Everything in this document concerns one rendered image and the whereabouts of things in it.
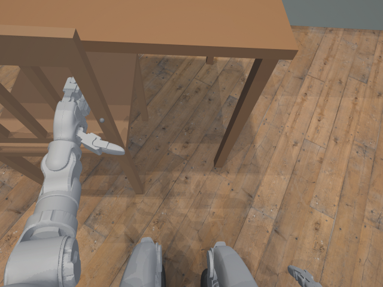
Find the chair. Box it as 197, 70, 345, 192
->
0, 25, 148, 194

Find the right robot hand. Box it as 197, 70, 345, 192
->
288, 265, 322, 287

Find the left robot hand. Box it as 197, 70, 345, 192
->
53, 77, 125, 155

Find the table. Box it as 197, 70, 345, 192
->
0, 0, 299, 168

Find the robot left upper arm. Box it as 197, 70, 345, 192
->
2, 236, 81, 287

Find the robot thigh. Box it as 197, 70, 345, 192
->
206, 246, 258, 287
119, 242, 162, 287

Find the left robot forearm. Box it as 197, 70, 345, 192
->
4, 140, 82, 286

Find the robot right thigh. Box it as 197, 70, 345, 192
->
206, 246, 258, 287

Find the robot left thigh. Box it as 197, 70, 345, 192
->
119, 242, 162, 287

